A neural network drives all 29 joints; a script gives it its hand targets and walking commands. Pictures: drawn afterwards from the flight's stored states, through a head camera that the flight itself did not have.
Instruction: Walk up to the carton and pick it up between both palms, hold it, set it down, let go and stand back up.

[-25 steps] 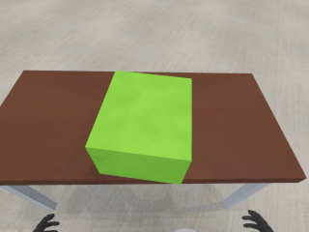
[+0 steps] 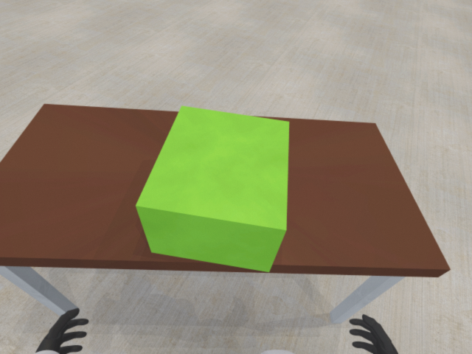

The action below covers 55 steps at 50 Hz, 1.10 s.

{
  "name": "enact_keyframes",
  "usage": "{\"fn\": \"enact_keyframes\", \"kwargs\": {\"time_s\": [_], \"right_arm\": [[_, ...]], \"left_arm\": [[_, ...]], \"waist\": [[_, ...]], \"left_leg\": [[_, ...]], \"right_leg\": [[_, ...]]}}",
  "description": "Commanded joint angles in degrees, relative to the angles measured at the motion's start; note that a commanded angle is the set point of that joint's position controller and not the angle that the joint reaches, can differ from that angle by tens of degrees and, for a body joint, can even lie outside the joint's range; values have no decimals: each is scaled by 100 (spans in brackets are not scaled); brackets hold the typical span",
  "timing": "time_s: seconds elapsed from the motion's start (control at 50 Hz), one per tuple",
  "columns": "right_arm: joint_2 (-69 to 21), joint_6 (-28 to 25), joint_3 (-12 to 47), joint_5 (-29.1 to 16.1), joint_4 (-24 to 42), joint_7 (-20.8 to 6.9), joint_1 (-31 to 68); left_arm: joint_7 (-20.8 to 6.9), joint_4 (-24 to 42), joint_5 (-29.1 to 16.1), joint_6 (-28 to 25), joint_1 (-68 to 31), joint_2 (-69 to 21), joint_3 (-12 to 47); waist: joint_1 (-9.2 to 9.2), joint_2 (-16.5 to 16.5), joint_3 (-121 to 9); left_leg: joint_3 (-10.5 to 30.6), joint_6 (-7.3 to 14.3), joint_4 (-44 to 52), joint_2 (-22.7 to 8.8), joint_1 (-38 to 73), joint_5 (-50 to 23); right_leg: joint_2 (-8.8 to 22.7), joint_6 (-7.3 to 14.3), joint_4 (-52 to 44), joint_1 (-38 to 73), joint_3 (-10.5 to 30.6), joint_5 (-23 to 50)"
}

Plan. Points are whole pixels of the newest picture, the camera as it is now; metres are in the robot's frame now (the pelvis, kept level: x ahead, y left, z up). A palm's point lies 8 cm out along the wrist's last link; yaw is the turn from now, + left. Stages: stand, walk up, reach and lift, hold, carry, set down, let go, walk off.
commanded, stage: reach and lift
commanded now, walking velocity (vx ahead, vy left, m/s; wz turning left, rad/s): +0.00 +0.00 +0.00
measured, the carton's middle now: (223, 184) +0.47 +0.02 -0.05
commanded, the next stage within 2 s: none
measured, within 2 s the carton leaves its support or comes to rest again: neither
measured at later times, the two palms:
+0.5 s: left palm (62, 324) +0.17 +0.27 -0.04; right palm (375, 332) +0.16 -0.23 -0.03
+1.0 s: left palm (32, 294) +0.21 +0.31 +0.00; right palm (331, 302) +0.20 -0.16 -0.02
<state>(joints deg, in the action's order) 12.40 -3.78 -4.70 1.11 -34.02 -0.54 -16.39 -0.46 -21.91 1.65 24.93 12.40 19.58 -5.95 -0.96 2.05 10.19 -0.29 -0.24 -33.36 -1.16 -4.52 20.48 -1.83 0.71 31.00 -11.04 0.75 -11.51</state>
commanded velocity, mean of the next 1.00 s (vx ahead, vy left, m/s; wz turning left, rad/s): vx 0.00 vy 0.00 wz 0.00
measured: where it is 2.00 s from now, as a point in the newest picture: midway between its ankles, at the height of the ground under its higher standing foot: outside the picture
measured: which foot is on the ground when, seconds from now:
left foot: down 0.00-1.00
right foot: down 0.00-1.00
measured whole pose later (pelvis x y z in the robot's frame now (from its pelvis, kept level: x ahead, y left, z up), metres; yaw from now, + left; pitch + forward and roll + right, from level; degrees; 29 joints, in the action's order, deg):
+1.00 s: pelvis +0.04 +0.05 +0.01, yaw +2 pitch -7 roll -3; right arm 6.2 -14.7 -2.2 -8.8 -20.5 7.9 -18.6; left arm -6.9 -16.4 -15.7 -5.7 16.3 22.6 0.8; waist -0.2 -3.0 7.0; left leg 0.1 2.7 -28.7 0.9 -0.3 20.9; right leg 0.4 -1.7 21.1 -3.7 0.3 -10.1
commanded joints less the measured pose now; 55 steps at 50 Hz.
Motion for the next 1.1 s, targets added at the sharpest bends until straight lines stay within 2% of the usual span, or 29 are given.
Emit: {"fn": "enact_keyframes", "kwargs": {"time_s": [0.0, 0.02, 0.04, 0.12, 0.16, 0.22, 0.26, 0.28, 0.32, 0.34, 0.36, 0.38, 0.42, 0.48, 0.52, 0.54, 0.58, 0.7, 0.72, 0.74, 0.76, 0.78, 0.82, 0.86, 0.88, 0.96, 1.04, 1.06, 1.08], "right_arm": [[846, -27, -401, 197, 1313, 122, 618], [852, -38, -395, 291, 1586, 182, 643], [838, 33, -470, 299, 1494, 205, 551], [588, 205, -271, 282, 1776, 359, 570], [456, 274, -113, 378, 1657, 391, 508], [162, 259, 1, 392, 1917, 539, 506], [-28, 329, 17, 234, 2365, 607, 465], [-113, 358, 190, 150, 2501, 623, 449], [-205, 487, 276, 44, 2743, 726, 278], [-183, 534, 316, 4, 2586, 727, 191], [-188, 506, 328, -16, 2706, 751, 115], [-237, 505, 321, -29, 2513, 741, 35], [-325, 361, 445, -182, 2828, 756, -284], [-496, 61, 447, -342, 2705, 766, -520], [-434, -197, 318, -327, 2696, 776, -718], [-541, -331, 375, -353, 2540, 788, -833], [-528, -533, 243, -412, 2498, 825, -795], [-405, -1117, 148, -653, 2468, 866, -635], [-435, -1144, 95, -619, 2319, 892, -567], [-367, -1204, 133, -678, 2401, 907, -466], [-358, -1195, 102, -689, 2136, 912, -410], [-298, -1243, 76, -733, 2264, 934, -382], [-212, -1263, 96, -813, 2070, 932, -278], [-70, -1350, 65, -955, 2166, 921, -105], [-132, -1339, 69, -952, 2109, 918, -148], [36, -1491, -93, -1073, 2430, 759, -259], [109, -1586, -171, -1231, 2598, 636, -374], [168, -1560, -278, -1246, 2553, 595, -242], [98, -1637, -131, -1308, 2753, 590, -342]], "left_arm": [[-4, 844, -176, -778, -1310, 848, -187], [-40, 705, -200, -808, -1340, 919, -194], [-69, 602, -276, -874, -1120, 890, -142], [-265, 151, -344, -1165, -1147, 1034, -281], [-378, -371, -305, -1207, -1016, 1009, -393], [-457, -196, -646, -1420, -1100, 1104, -373], [-468, 138, -977, -1458, -1134, 1231, -247], [-460, 115, -962, -1386, -1156, 1251, -345], [-519, 90, -1078, -1354, -1164, 1487, -406], [-523, 164, -907, -1267, -1017, 1398, -516], [-523, 296, -901, -1332, -885, 1425, -571], [-521, 322, -860, -1337, -932, 1419, -563], [-517, 872, -791, -1599, -788, 1526, -707], [-462, 1091, -897, -2007, -699, 1649, -706], [-432, 1243, -1047, -2301, -587, 1701, -621], [-431, 1158, -1114, -2438, -374, 1703, -596], [-450, 1162, -1379, -2667, -273, 1681, -296], [-436, 1594, -1792, -3277, -170, 1619, 58], [-495, 1534, -1819, -3266, -105, 1551, 115], [-532, 1474, -1879, -3311, 61, 1501, 216], [-567, 1215, -1910, -3299, 71, 1388, 255], [-625, 1225, -1968, -3264, 133, 1448, 242], [-642, 1231, -1784, -3271, 196, 1292, 203], [-667, 1208, -1729, -3245, 127, 1304, 190], [-713, 1088, -1781, -3278, 165, 1205, 198], [-545, 1737, -1678, -3487, 479, 1174, 283], [-477, 1850, -1746, -3796, 656, 1101, 346], [-481, 1691, -1783, -3810, 624, 1086, 381], [-472, 1759, -1822, -3949, 665, 1119, 344]], "waist": [[253, -1254, -660], [150, -1037, -703], [223, -871, -499], [144, -409, -411], [-23, -81, -129], [-114, 537, -165], [-68, 750, -54], [-173, 821, 165], [-192, 642, 224], [-159, 352, 264], [-280, 215, 168], [-220, -167, 65], [-422, -559, -502], [-402, -915, -1059], [-263, -786, -1531], [-332, -854, -1410], [-136, -894, -1495], [-112, -1010, -1339], [103, -886, -1085], [30, -846, -1114], [97, -822, -824], [129, -544, -749], [67, -866, -461], [39, -766, -437], [65, -532, -459], [-16, -786, -741], [-5, -879, -1002], [80, -786, -861], [-48, -743, -987]], "left_leg": [[-452, 577, 2269, -578, -4489, 1677], [-537, 696, 2194, -504, -4687, 1657], [-446, 724, 2345, -579, -4868, 1816], [-448, 800, 2169, -587, -5129, 1988], [-526, 831, 2084, -533, -5037, 1689], [-653, 654, 1587, -158, -3643, 741], [-684, 479, 1363, 148, -2316, 227], [-696, 392, 1202, 233, -1844, -76], [-627, 322, 1180, 295, -1567, -156], [-596, 315, 1295, 227, -1411, -253], [-577, 289, 1286, 236, -1480, -373], [-575, 220, 1276, 213, -1521, -466], [-603, 139, 1291, 195, -1652, -616], [-641, 41, 1283, 143, -1693, -836], [-635, 64, 1253, 157, -1658, -875], [-578, 50, 1275, 136, -1782, -933], [-461, 9, 1239, 85, -1671, -858], [-231, -218, 1105, 13, -1242, -1606], [-130, -259, 1091, -3, -1104, -1860], [-64, -281, 1031, -42, -1044, -2089], [-14, -303, 1047, -31, -952, -2143], [5, -274, 1021, 19, -820, -2153], [107, -419, 1015, -42, -566, -2805], [240, -460, 996, -72, -511, -3138], [155, -437, 997, -33, -389, -3032], [313, -606, 1057, -147, -33, -4061], [378, -667, 992, -170, 26, -4311], [380, -657, 1046, -208, -159, -4033], [314, -616, 1013, -155, -223, -4025]], "right_leg": [[-384, -110, 594, 3853, -224, 588], [-362, -110, 684, 3812, -144, 309], [-470, -159, 704, 3991, -241, 413], [-475, -241, 628, 4176, -11, -227], [-436, -229, 475, 3908, 12, -452], [-43, -133, -315, 2694, 327, -1037], [201, -108, -978, 1491, 528, -1587], [383, -44, -1257, 960, 658, -1778], [516, -82, -1506, 791, 804, -1776], [488, -25, -1509, 799, 723, -1569], [482, -41, -1431, 969, 699, -1279], [481, 43, -1319, 1048, 616, -986], [543, 24, -1263, 1593, 727, -586], [497, 32, -1083, 1870, 638, -128], [492, 18, -982, 1993, 573, 299], [484, 25, -914, 1985, 510, 455], [432, 60, -917, 2016, 467, 329], [260, 231, -942, 1703, 248, 732], [155, 235, -992, 1535, 134, 955], [171, 240, -934, 1550, 77, 975], [164, 236, -1004, 1343, 46, 897], [150, 224, -1059, 1293, 49, 950], [98, 284, -1102, 1096, -55, 831], [93, 304, -1129, 1195, -60, 835], [90, 288, -1161, 1119, -90, 835], [-58, 313, -1181, 1164, -153, 918], [-65, 381, -1161, 1211, -90, 914], [-69, 411, -1182, 1215, -41, 856], [-21, 415, -1161, 1354, 38, 1000]]}}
